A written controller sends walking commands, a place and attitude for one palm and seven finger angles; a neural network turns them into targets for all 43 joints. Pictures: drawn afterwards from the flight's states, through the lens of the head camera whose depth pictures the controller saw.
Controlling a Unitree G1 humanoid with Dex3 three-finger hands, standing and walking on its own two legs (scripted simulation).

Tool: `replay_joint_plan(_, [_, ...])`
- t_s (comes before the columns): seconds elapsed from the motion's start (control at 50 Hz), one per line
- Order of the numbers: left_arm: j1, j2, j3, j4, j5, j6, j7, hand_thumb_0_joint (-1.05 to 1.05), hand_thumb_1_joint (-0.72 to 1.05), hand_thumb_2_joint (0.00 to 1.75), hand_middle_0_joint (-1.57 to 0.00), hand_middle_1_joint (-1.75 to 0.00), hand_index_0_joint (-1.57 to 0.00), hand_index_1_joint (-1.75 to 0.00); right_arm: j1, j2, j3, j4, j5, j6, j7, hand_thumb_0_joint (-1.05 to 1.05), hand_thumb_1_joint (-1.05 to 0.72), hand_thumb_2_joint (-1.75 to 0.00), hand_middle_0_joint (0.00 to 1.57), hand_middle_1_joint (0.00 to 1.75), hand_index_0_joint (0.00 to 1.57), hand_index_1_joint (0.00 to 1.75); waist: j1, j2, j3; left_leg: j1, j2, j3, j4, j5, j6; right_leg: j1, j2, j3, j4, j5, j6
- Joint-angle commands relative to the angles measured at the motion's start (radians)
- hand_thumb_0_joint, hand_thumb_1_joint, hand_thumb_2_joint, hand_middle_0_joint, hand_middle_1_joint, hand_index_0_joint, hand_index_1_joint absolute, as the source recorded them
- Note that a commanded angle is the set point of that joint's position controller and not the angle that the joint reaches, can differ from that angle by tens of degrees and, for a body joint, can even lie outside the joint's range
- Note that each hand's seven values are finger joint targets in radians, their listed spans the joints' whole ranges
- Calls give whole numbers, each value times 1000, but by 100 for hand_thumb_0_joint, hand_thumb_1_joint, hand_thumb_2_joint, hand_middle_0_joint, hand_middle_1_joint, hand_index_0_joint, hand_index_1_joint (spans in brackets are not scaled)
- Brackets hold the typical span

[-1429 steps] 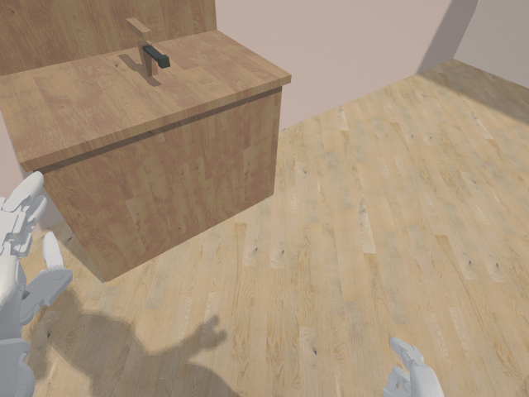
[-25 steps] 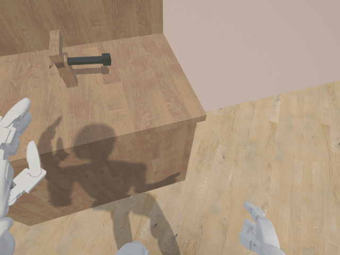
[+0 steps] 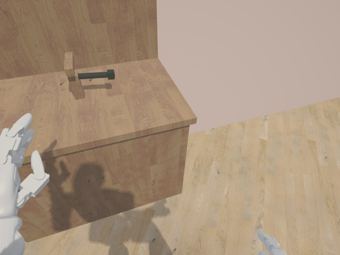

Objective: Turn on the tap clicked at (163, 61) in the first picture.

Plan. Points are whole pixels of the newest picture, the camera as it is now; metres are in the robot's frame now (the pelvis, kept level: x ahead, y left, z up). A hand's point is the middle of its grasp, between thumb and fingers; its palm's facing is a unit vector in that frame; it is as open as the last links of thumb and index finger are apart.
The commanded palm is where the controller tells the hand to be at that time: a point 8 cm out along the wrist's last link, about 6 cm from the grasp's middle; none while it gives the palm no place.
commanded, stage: stop stepping back and stand still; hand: left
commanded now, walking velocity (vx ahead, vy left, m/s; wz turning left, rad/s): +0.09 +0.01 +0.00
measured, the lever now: (110, 74) +0.73 +0.25 +0.06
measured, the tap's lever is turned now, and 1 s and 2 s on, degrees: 79 79 79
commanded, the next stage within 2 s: stand and check the lever's angle in 0.26 s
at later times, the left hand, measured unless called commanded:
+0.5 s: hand (43, 169) +0.23 +0.24 +0.17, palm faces +0.40 -0.83 -0.38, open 7.5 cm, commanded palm +0.17 +0.28 +0.18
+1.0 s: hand (40, 155) +0.26 +0.26 +0.17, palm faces +0.39 -0.85 -0.36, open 7.5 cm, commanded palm +0.20 +0.29 +0.18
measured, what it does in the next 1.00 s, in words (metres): stands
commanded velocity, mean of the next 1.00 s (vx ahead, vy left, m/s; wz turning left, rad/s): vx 0.00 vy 0.00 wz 0.00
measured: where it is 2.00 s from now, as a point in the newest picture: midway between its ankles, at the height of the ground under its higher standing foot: outside the picture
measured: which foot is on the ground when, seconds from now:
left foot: down 0.00-1.00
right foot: down 0.00-1.00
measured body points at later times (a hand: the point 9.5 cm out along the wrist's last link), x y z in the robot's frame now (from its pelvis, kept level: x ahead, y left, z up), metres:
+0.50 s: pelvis +0.01 +0.00 +0.01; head +0.01 +0.00 +0.46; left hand +0.20 +0.28 +0.19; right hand +0.18 -0.24 -0.07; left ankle +0.01 +0.11 -0.73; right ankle +0.05 -0.09 -0.73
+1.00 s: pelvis +0.04 +0.01 +0.01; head +0.04 +0.02 +0.46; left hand +0.23 +0.30 +0.19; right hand +0.22 -0.22 -0.06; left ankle +0.01 +0.11 -0.73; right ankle +0.05 -0.09 -0.73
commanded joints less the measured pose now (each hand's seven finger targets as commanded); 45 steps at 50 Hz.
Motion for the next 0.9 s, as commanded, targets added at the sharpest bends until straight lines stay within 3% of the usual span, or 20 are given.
replay_joint_plan(0.0, [-116,218,156,-262,3,-73,36,0,90,90,-20,-30,-20,-30,-140,-127,-44,-201,9,-64,-21,0,-90,-90,20,30,20,30,22,267,20,-92,222,-332,-407,-354,99,39,2,27,93,-156,48])
replay_joint_plan(0.04, [-78,203,158,-235,14,-73,28,0,90,90,-20,-30,-20,-30,-144,-109,-39,-184,5,-70,-19,0,-90,-90,20,30,20,30,31,232,39,-207,172,-245,-394,-346,76,146,-5,31,43,-110,53])
replay_joint_plan(0.08, [-76,187,140,-216,16,-74,20,0,90,90,-20,-30,-20,-30,-143,-113,-43,-183,5,-76,-11,0,-90,-90,20,30,20,30,31,110,38,-200,112,-148,-274,-201,52,212,-23,59,-99,-43,47])
replay_joint_plan(0.1, [-90,183,130,-205,15,-78,15,0,90,90,-20,-30,-20,-30,-141,-114,-48,-180,4,-81,-9,0,-90,-90,20,30,20,30,22,44,33,-162,75,-108,-214,-123,36,176,-50,116,-154,-76,32])
replay_joint_plan(0.14, [-85,175,116,-151,10,-80,9,0,90,90,-20,-30,-20,-30,-133,-108,-50,-167,-3,-86,-3,0,-90,-90,20,30,20,30,23,-114,44,-88,11,-38,-40,-34,10,51,-149,288,-307,-253,-10])
replay_joint_plan(0.16, [-101,171,103,-139,8,-75,6,0,90,90,-20,-30,-20,-30,-119,-99,-49,-153,-2,-82,2,0,-90,-90,20,30,20,30,16,-150,47,-50,-2,-11,40,-23,0,-20,-204,351,-378,-387,-28])
replay_joint_plan(0.18, [-110,177,100,-138,8,-70,9,0,90,90,-20,-30,-20,-30,-108,-94,-49,-146,1,-78,3,0,-90,-90,20,30,20,30,17,-175,44,-37,-4,0,100,3,-4,-44,-242,389,-410,-432,-44])
replay_joint_plan(0.2, [-132,169,87,-141,9,-65,7,0,90,90,-20,-30,-20,-30,-114,-94,-49,-144,3,-75,5,0,-90,-90,20,30,20,30,14,-156,52,-34,3,-9,104,31,-5,-47,-255,390,-406,-399,-58])
replay_joint_plan(0.22, [-145,169,87,-148,10,-66,8,0,90,90,-20,-30,-20,-30,-111,-90,-43,-144,2,-75,7,0,-90,-90,20,30,20,30,12,-147,29,-7,12,-11,49,63,0,-15,-245,345,-368,-315,-61])
replay_joint_plan(0.26, [-146,184,106,-178,3,-73,15,0,90,90,-20,-30,-20,-30,-121,-103,-43,-152,1,-80,0,0,-90,-90,20,30,20,30,16,-54,-12,62,19,-30,-101,87,8,25,-185,254,-286,-202,-31])
replay_joint_plan(0.3, [-146,198,124,-226,0,-82,20,0,90,90,-20,-30,-20,-30,-141,-124,-47,-170,-3,-81,-9,0,-90,-90,20,30,20,30,27,89,-11,63,72,-121,-235,57,23,46,-97,181,-194,-145,3])
replay_joint_plan(0.32, [-133,192,126,-244,1,-87,22,0,90,90,-20,-30,-20,-30,-148,-124,-45,-178,0,-81,-10,0,-90,-90,20,30,20,30,37,114,-15,40,109,-160,-273,41,37,84,-60,147,-152,-77,20])
replay_joint_plan(0.34, [-104,189,132,-231,5,-87,24,0,90,90,-20,-30,-20,-30,-150,-115,-40,-175,2,-81,-12,0,-90,-90,20,30,20,30,39,146,-23,-9,112,-160,-300,-21,36,128,-50,122,-141,-64,31])
replay_joint_plan(0.38, [-114,188,133,-252,12,-86,26,0,90,90,-20,-30,-20,-30,-153,-110,-39,-184,0,-82,-11,0,-90,-90,20,30,20,30,40,107,1,-72,96,-141,-295,-26,33,188,-48,119,-147,-10,32])
replay_joint_plan(0.44, [-94,185,136,-228,7,-89,23,0,90,90,-20,-30,-20,-30,-147,-112,-47,-184,-3,-89,-9,0,-90,-90,20,30,20,30,40,22,-25,-30,65,-96,-223,137,18,204,-70,147,-179,74,23])
replay_joint_plan(0.48, [-73,173,128,-216,0,-86,19,0,90,90,-20,-30,-20,-30,-142,-113,-53,-183,-1,-90,-3,0,-90,-90,20,30,20,30,36,2,-59,19,49,-67,-170,227,5,211,-96,179,-196,143,13])
replay_joint_plan(0.54, [-56,153,109,-193,-5,-79,15,0,90,90,-20,-30,-20,-30,-141,-115,-54,-183,0,-82,1,0,-90,-90,20,30,20,30,32,10,-57,35,47,-58,-165,253,-5,202,-101,177,-200,161,10])
replay_joint_plan(0.68, [-66,182,132,-230,-10,-78,14,0,90,90,-20,-30,-20,-30,-164,-116,-53,-198,2,-60,-4,0,-90,-90,20,30,20,30,38,23,-88,77,66,-69,-181,400,-6,229,-80,128,-151,287,18])
replay_joint_plan(0.8, [-69,193,142,-266,-12,-76,13,0,90,90,-20,-30,-20,-30,-170,-114,-54,-207,1,-51,-5,0,-90,-90,20,30,20,30,38,68,-103,105,65,-66,-179,473,-15,243,-77,125,-138,344,15])
replay_joint_plan(0.88, [-44,170,126,-244,-15,-71,12,0,90,90,-20,-30,-20,-30,-166,-113,-54,-208,3,-44,-3,0,-90,-90,20,30,20,30,37,42,-103,93,66,-60,-175,459,-18,253,-77,122,-144,350,18])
